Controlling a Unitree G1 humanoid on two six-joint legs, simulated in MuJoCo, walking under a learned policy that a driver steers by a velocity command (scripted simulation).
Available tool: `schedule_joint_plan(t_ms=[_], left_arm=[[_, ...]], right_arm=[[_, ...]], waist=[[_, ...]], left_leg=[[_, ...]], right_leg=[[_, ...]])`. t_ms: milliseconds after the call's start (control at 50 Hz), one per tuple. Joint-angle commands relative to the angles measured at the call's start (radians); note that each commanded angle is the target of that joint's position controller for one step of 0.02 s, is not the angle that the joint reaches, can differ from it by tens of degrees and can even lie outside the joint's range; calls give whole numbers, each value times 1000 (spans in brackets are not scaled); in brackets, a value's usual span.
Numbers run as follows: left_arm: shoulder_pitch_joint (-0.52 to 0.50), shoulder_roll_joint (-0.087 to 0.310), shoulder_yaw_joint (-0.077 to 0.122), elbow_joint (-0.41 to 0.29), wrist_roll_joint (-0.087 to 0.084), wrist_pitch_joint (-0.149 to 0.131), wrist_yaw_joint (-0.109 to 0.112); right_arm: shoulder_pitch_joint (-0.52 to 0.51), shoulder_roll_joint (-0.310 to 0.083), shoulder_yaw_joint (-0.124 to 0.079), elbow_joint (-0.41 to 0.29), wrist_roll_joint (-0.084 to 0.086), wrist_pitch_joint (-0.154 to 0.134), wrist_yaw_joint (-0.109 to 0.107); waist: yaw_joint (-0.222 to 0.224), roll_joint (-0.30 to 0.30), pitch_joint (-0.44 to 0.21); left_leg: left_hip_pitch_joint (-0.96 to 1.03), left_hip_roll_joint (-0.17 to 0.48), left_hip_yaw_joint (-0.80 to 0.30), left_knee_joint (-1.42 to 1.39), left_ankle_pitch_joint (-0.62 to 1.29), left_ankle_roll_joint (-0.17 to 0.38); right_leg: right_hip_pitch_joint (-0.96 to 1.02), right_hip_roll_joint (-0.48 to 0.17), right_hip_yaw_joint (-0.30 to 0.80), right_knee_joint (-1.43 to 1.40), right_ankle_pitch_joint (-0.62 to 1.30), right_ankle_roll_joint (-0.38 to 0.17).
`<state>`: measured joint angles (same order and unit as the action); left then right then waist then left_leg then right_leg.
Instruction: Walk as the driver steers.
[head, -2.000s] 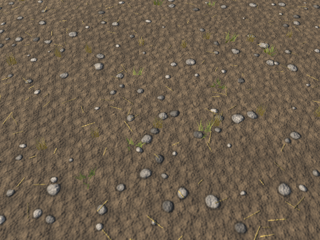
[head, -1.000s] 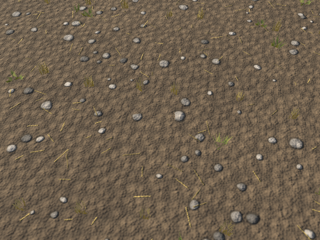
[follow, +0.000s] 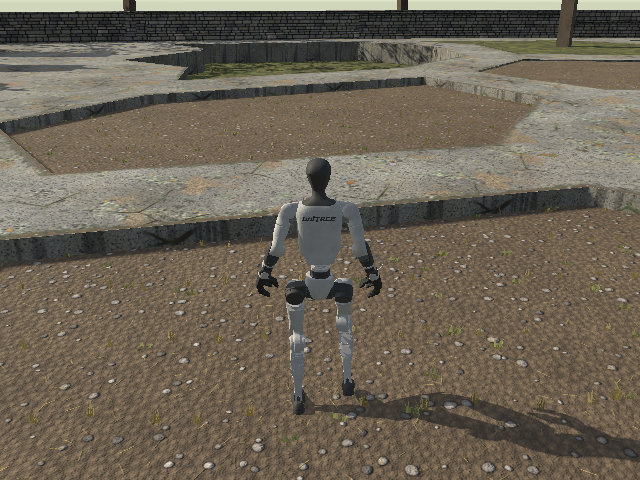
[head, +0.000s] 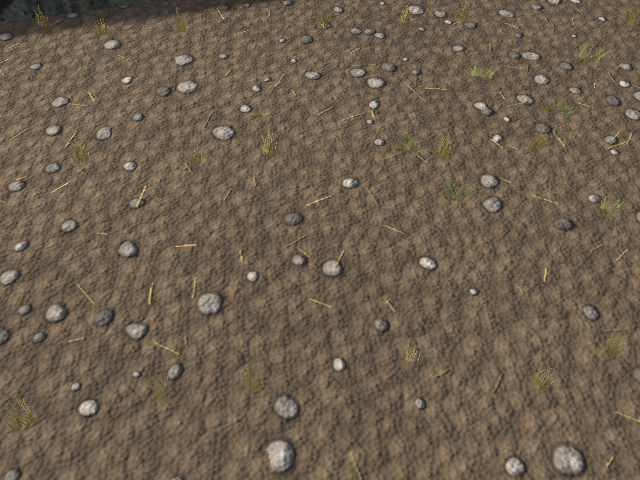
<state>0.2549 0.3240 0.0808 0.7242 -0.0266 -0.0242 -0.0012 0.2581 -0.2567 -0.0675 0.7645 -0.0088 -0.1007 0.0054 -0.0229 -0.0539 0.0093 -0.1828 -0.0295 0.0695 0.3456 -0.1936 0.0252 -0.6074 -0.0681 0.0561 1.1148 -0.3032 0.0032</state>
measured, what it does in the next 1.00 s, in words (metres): walks ahead: right foot, then left foot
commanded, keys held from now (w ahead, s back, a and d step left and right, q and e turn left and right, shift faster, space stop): w+e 0.24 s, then w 0.16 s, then w+q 0.60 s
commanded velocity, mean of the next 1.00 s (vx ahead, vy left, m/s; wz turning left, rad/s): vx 0.50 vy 0.00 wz -0.04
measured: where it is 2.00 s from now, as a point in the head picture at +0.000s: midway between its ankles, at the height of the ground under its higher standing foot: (331, 247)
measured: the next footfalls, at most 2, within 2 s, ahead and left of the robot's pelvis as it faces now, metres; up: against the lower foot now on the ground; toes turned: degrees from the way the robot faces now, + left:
right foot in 0.28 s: +0.30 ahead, -0.17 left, +0.00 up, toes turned -14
left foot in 0.84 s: +0.65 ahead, -0.01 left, +0.00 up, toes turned -2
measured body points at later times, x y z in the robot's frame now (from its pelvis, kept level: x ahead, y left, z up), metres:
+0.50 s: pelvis +0.26 -0.09 +0.00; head +0.29 -0.11 +0.45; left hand +0.43 +0.14 -0.10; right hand +0.32 -0.39 -0.11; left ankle +0.33 +0.07 -0.66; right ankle +0.26 -0.16 -0.74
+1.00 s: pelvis +0.56 -0.08 -0.01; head +0.60 -0.07 +0.44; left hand +0.69 +0.20 -0.12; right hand +0.69 -0.35 -0.11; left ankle +0.61 -0.01 -0.74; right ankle +0.48 -0.22 -0.65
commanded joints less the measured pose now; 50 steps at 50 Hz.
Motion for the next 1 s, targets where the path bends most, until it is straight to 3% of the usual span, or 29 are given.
schedule_joint_plan(t_ms=[20, 120, 200, 240, 260, 280, 300, 320, 340, 360, 380, 400, 440, 520, 620, 720, 760, 780, 800, 820, 840, 860, 880, 900, 920, 940, 960, 980, 1000], left_arm=[[-29, 17, 0, -96, 5, -6, -10], [-166, 0, -15, -136, 6, -18, -39], [-245, 19, -11, -188, 2, -14, -58], [-201, 54, 8, -194, 8, -8, -60], [-101, 82, 27, -173, 10, -6, -57], [66, 133, 58, -128, 7, -2, -44], [200, 221, 80, -101, 4, 7, -20], [153, 274, 73, -125, 0, -6, -24], [171, 181, 49, -123, 9, -15, -33], [135, 152, 38, -114, 15, -25, -34], [67, 127, 27, -113, 16, -32, -34], [8, 89, 15, -117, 23, -36, -32], [-36, 66, 7, -120, 34, -48, -29], [-9, 85, 12, -67, 38, -74, -20], [15, 92, 11, -26, 41, -77, -6], [79, 107, 20, 28, 28, -55, 1], [78, 119, 25, 36, 21, -39, 8], [63, 134, 29, 33, 19, -31, 15], [52, 151, 33, 28, 18, -23, 23], [42, 161, 35, 24, 19, -14, 31], [29, 155, 30, 18, 17, -11, 38], [58, 105, 8, -4, 41, -23, 42], [142, -5, -29, -40, 49, -55, 20], [53, 93, -11, -43, 18, -94, -3], [-37, 110, -10, -77, -14, -113, -13], [-68, 90, -15, -88, -2, -121, -10], [-81, 101, -6, -85, 27, -117, -2], [-61, 101, -2, -86, 34, -106, -3], [-38, 96, -1, -85, 38, -95, -2]], right_arm=[[-39, -144, -37, -49, 1, -19, -5], [-9, -186, -45, -18, 11, -3, -12], [35, -225, -57, 10, 32, 17, -13], [33, -257, -66, 10, 39, 31, -19], [35, -263, -66, 13, 42, 38, -22], [49, -237, -53, 15, 39, 40, -25], [86, -151, -20, -6, -6, 31, -21], [151, -85, 11, -46, -2, 2, -5], [49, -192, -14, -38, 40, -21, 8], [-29, -195, -13, -66, 62, -30, 11], [-48, -178, -8, -62, 46, -30, 3], [-46, -181, -14, -52, 24, -22, -4], [23, -164, -14, -23, 25, 6, 0], [-26, -122, -4, -23, 21, 39, -6], [-138, -94, 5, -45, 31, 26, 14], [-245, -74, 16, -106, 31, 21, 47], [-253, -79, 15, -130, 28, 20, 61], [-234, -92, 9, -137, 27, 21, 65], [-193, -112, -2, -137, 25, 25, 66], [-101, -147, -20, -122, 24, 30, 63], [49, -199, -49, -92, 26, 32, 51], [192, -292, -75, -73, 27, 42, 30], [153, -327, -77, -93, 37, 35, 30], [177, -245, -55, -98, 34, 36, 31], [148, -204, -44, -100, 27, 34, 26], [87, -195, -40, -107, 25, 32, 26], [32, -162, -31, -120, 24, 31, 23], [2, -157, -25, -138, 12, 33, 18], [-15, -158, -26, -145, 12, 34, 15]], waist=[[12, 127, 8], [-36, 107, 33], [-45, 117, 56], [-1, 148, 10], [62, 145, -51], [147, 116, -136], [167, -73, -244], [76, -240, -402], [151, -69, -384], [143, -55, -234], [96, 31, -141], [59, 21, -99], [10, -12, -85], [14, 15, -17], [67, 11, 36], [115, 23, 82], [103, 10, 71], [83, -10, 46], [56, -37, 2], [2, -50, -60], [-85, -25, -140], [-126, 119, -258], [-24, 342, -372], [-102, 205, -404], [-105, 155, -263], [-56, 42, -148], [-23, 30, -99], [9, 62, -72], [28, 77, -62]], left_leg=[[83, 297, -180, -193, 225, 181], [108, 268, -8, -189, 280, 136], [216, 308, 45, -133, 377, 104], [252, 309, 86, 1, 694, 81], [231, 295, 109, 148, 823, 66], [116, 260, 135, 358, 791, 37], [-171, 202, 142, 695, 244, -6], [-499, 15, -22, 1002, -402, -47], [-589, 65, -155, 1051, -352, -31], [-633, 99, -134, 1021, -284, -14], [-595, 146, -128, 938, -203, -12], [-530, 175, -130, 864, -159, -16], [-433, 197, -133, 820, -104, -26], [-500, 200, -137, 687, 65, -59], [-492, 144, -123, 408, 335, -44], [-564, 113, -87, 264, 284, -3], [-561, 89, -52, 243, 180, 24], [-513, 61, -21, 240, 123, 42], [-438, 25, 14, 251, 65, 62], [-311, -15, 36, 251, 34, 85], [-74, -40, 20, 190, 100, 124], [245, 141, -257, 194, 166, 199], [567, 365, -836, 62, 18, 417], [600, 351, -847, -10, -86, 378], [492, 316, -694, -20, -65, 329], [324, 275, -590, -34, 34, 299], [206, 242, -516, -49, 138, 283], [114, 222, -484, -73, 211, 287], [63, 210, -468, -92, 247, 293]], right_leg=[[-143, -63, 41, -74, 105, 19], [-68, -37, -31, -350, 327, -2], [-49, -8, -81, -456, 236, -49], [65, 56, -138, -475, 128, -91], [217, 100, -160, -514, 122, -120], [483, 132, -148, -565, 190, -158], [802, -78, 152, -549, 270, -227], [1026, -298, 719, -732, 58, -421], [991, -288, 683, -800, -12, -371], [864, -254, 533, -801, 34, -331], [702, -212, 416, -808, 133, -298], [583, -176, 329, -823, 237, -280], [470, -152, 245, -881, 315, -277], [432, -142, 92, -959, 397, -264], [479, -112, -70, -996, 364, -192], [670, -174, -122, -953, 449, -177], [739, -195, -139, -885, 610, -161], [754, -194, -155, -826, 783, -147], [765, -191, -170, -745, 974, -132], [751, -178, -190, -608, 1106, -114], [648, -141, -220, -395, 1067, -78], [393, -83, -229, -73, 680, -38], [-33, 161, -96, 286, -240, 31], [-147, 101, 83, 332, -239, 2], [-193, 57, 67, 288, -170, -17], [-175, 14, 51, 179, -106, -21], [-120, -15, 42, 85, -73, -12], [-59, -26, 41, 59, -55, -2], [-33, -30, 37, 19, -49, 13]])
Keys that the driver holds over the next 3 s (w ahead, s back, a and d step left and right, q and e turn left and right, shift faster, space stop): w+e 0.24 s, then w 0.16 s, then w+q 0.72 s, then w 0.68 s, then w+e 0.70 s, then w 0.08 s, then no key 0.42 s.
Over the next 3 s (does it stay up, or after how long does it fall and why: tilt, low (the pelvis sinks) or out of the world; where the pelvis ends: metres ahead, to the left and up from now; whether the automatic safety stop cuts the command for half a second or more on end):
stays up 1.61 -0.03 -0.01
